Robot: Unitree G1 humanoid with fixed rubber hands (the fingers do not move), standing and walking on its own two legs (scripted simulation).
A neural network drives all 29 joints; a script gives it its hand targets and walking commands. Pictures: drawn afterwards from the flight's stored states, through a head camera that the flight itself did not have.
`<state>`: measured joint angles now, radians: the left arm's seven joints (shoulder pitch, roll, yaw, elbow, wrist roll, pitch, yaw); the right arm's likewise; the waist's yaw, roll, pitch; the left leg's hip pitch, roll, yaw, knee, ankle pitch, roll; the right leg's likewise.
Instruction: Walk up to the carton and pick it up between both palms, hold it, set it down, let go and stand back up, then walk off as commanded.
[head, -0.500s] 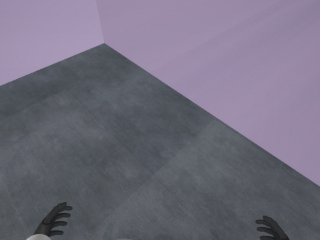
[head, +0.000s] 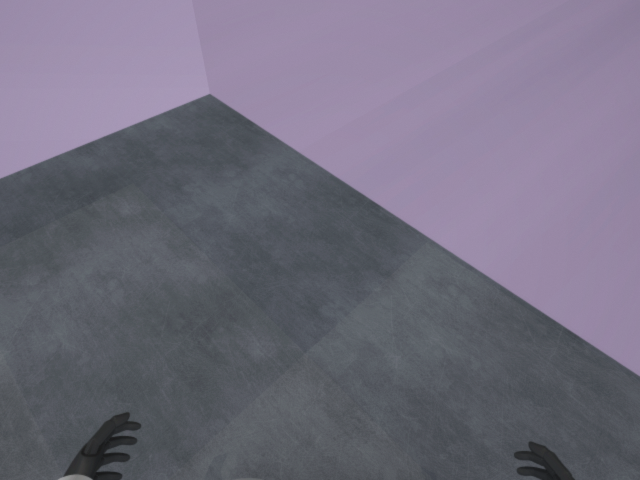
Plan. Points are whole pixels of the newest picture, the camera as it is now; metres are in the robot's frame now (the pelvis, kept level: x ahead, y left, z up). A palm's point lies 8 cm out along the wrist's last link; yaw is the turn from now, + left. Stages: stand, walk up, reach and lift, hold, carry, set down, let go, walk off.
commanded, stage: walk up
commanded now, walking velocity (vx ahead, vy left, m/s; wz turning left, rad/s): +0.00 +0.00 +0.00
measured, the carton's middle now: out of the picture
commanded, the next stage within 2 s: none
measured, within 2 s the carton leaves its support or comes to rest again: neither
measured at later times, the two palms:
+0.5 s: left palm out of the picture +0.01 +0.46 -0.06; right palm (493, 477) +0.15 -0.21 -0.07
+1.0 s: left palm out of the picture -0.16 +0.53 -0.04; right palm (350, 473) +0.15 -0.03 -0.09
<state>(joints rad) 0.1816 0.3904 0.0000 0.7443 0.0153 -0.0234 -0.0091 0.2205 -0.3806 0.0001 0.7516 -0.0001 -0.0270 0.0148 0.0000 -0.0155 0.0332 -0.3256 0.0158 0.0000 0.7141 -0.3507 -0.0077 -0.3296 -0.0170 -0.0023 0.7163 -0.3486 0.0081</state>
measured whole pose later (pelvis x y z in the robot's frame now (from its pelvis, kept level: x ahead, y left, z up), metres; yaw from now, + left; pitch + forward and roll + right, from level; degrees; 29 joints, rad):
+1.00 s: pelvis -0.07 +0.19 +0.02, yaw +25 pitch -3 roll +2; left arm 0.31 0.48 0.00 0.80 0.00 0.00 0.06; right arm 0.21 -0.41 -0.01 0.76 0.00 0.10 0.14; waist 0.00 0.02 0.06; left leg -0.45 -0.16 -0.03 0.89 -0.30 -0.01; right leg -0.31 -0.04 -0.09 0.52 -0.16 -0.07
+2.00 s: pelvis -0.16 +0.46 +0.03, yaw +55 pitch -1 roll +2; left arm 0.22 0.50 0.00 0.81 0.02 -0.04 0.05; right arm 0.27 -0.45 -0.03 0.75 0.00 0.07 0.17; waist -0.01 0.02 0.01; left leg -0.43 0.03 -0.11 0.96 -0.33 -0.05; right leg -0.24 -0.11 -0.15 0.44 -0.17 -0.03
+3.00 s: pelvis -0.12 +0.78 +0.02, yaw +84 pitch -4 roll +1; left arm 0.25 0.42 0.00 0.82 0.00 -0.08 0.02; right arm 0.32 -0.46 -0.03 0.76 0.00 0.07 0.13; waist -0.01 0.04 0.04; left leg -0.46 0.07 -0.11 0.85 -0.21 -0.01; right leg -0.01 0.00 -0.27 0.38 -0.32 -0.06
